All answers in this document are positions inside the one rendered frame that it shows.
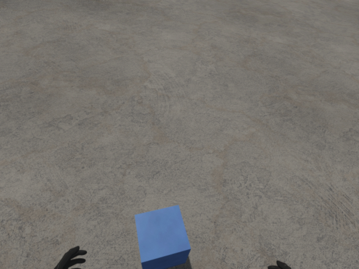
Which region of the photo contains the left robot hand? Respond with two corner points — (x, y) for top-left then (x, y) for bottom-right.
(54, 246), (87, 269)

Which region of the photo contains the carton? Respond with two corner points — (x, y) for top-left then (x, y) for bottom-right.
(135, 205), (191, 269)

